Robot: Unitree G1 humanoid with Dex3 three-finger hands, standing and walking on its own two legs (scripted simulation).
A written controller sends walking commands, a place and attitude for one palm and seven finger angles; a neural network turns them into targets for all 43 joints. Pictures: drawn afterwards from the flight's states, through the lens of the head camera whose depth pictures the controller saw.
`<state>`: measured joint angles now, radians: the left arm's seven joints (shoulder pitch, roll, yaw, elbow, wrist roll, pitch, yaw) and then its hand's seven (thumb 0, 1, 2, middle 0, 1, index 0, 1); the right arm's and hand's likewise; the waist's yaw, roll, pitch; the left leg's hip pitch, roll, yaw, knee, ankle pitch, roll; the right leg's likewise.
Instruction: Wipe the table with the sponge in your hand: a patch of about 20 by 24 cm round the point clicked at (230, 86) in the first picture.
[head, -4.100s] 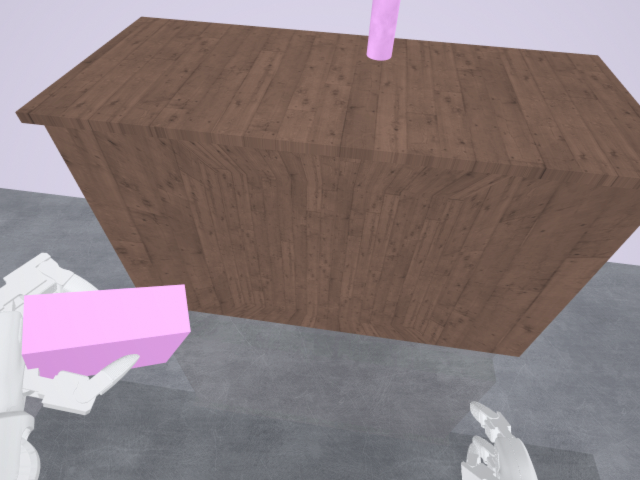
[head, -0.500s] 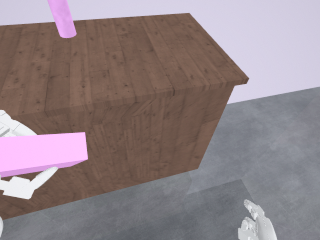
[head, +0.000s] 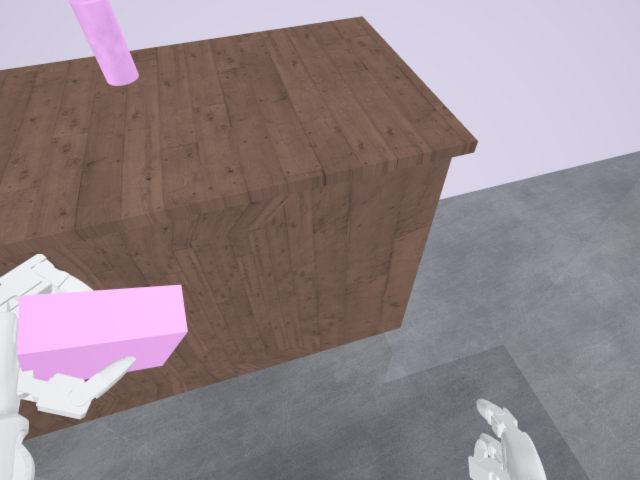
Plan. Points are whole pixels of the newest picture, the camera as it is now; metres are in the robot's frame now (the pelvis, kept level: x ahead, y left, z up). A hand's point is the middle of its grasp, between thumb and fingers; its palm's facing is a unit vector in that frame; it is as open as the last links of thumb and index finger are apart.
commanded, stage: come to a stop and stand still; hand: left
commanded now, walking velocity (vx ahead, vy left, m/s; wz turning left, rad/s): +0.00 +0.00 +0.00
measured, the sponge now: (127, 334) +0.23 +0.20 +0.13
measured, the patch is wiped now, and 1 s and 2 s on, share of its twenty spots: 0.00 0.00 0.00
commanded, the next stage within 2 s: look again from close up in 0.80 s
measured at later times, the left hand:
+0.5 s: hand (50, 412) +0.15 +0.23 +0.15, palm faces +0.40 -0.83 -0.40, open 9.2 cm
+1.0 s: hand out of the picture +0.14 +0.25 +0.19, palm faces +0.51 -0.76 -0.40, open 9.2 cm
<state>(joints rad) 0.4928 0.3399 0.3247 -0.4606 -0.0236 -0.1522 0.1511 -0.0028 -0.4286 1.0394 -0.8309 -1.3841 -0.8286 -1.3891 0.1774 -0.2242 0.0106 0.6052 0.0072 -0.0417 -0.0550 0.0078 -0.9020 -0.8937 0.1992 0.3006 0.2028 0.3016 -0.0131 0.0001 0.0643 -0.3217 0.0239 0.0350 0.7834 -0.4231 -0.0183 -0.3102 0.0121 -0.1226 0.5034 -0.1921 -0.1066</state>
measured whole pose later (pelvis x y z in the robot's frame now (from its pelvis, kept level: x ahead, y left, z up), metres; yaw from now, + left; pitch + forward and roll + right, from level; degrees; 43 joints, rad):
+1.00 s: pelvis -0.11 -0.03 -0.01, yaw +4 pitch -2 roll +2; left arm 0.12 0.49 0.39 -0.28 -0.01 -0.20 0.12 0.00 -0.43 1.04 -0.83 -1.38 -0.83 -1.39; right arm 0.20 -0.20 0.04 0.64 0.01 -0.11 -0.04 0.01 -0.90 -0.89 0.20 0.30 0.20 0.30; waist 0.01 -0.06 0.07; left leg -0.32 0.02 -0.01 0.62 -0.34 0.00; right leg -0.43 0.04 -0.13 0.52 -0.10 -0.09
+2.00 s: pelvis -0.26 -0.03 +0.00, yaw -4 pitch -2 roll +4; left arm 0.52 0.39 0.39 -0.42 -0.04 -0.25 0.08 0.00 -0.43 1.04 -0.82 -1.40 -0.82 -1.40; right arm 0.21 -0.26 -0.03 0.64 0.00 -0.09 -0.01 0.01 -0.90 -0.89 0.20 0.30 0.20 0.30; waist -0.01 0.02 0.05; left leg -0.53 0.01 0.01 1.09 -0.30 -0.02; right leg -0.34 -0.03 -0.06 0.51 -0.18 -0.08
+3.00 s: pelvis -0.21 +0.07 -0.02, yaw -4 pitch -2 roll +1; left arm 0.45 0.38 0.37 -0.45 -0.04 -0.21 0.11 0.00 -0.43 1.04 -0.82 -1.40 -0.82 -1.41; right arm 0.19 -0.25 -0.03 0.63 0.01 -0.12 0.00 0.01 -0.90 -0.89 0.20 0.30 0.20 0.30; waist -0.03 0.07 0.07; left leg -0.41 0.01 0.02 1.07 -0.39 0.01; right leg -0.33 -0.04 -0.15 0.70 -0.33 -0.06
